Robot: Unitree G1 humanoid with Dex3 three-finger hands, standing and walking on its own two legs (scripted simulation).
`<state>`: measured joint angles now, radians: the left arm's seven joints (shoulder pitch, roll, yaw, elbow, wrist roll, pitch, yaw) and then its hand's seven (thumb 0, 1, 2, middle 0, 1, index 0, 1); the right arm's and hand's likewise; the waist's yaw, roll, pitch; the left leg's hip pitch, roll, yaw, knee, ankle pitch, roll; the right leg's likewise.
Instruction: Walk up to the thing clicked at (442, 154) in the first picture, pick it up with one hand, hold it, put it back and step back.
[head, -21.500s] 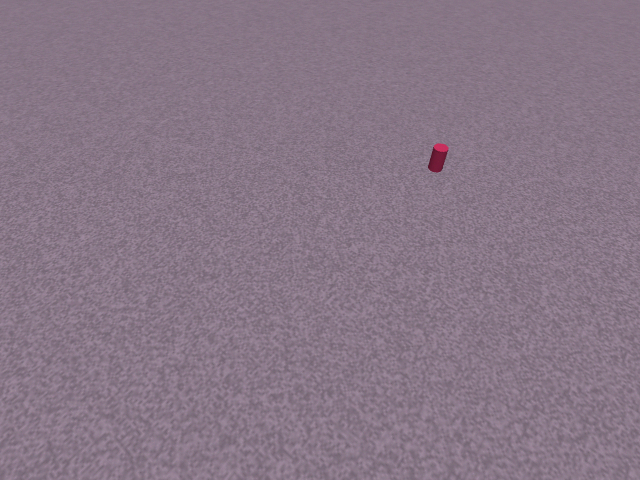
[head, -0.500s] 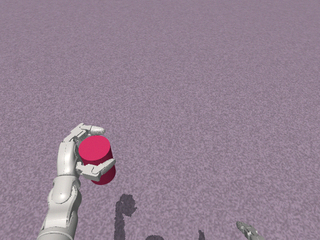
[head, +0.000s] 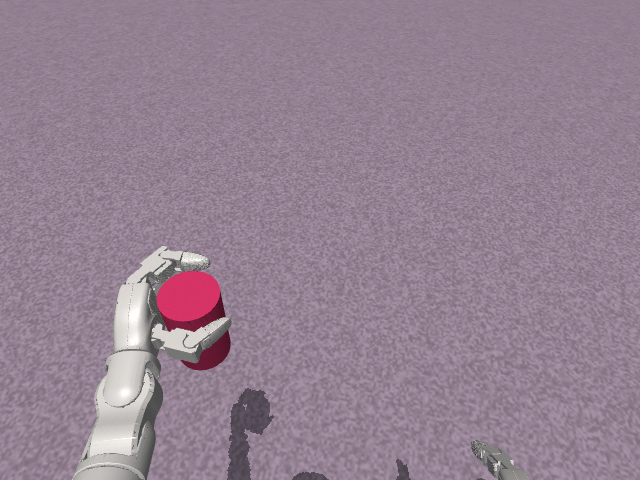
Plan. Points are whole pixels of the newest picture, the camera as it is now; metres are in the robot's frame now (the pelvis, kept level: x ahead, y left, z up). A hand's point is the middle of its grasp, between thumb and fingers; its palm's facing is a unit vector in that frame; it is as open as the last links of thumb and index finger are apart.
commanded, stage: hold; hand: left
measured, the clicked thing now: (197, 322) +0.33 +0.16 +0.01
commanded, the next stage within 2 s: crouch in 0.10 s
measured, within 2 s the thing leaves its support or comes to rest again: neither
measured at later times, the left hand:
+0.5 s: hand (200, 325) +0.33 +0.16 +0.00, palm faces +0.17 -0.98 -0.01, open 9.9 cm
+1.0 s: hand (217, 371) +0.36 +0.19 -0.24, palm faces +0.19 -0.98 -0.04, open 9.9 cm
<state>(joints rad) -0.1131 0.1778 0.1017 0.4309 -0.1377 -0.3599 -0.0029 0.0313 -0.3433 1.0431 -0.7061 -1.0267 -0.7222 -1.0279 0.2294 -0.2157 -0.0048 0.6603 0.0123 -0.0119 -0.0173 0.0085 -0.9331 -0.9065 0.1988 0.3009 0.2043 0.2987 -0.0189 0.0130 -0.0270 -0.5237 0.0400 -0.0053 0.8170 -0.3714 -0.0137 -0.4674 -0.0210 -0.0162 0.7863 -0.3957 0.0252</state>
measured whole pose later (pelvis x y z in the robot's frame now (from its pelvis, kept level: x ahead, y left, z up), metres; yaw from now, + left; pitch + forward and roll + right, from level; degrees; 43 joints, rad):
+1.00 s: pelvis -0.04 +0.00 -0.22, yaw -3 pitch +32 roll -3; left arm -0.46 0.26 0.33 0.92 -0.11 -0.77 -0.05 0.03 -0.35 1.05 -0.71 -1.03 -0.73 -1.03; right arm 0.12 -0.24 -0.01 0.70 -0.08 -0.01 0.09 0.01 -0.92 -0.91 0.20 0.30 0.20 0.30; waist -0.06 0.00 -0.20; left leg -1.71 0.05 -0.07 1.79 -0.65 -0.03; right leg -1.64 0.00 -0.03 1.77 -0.69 0.02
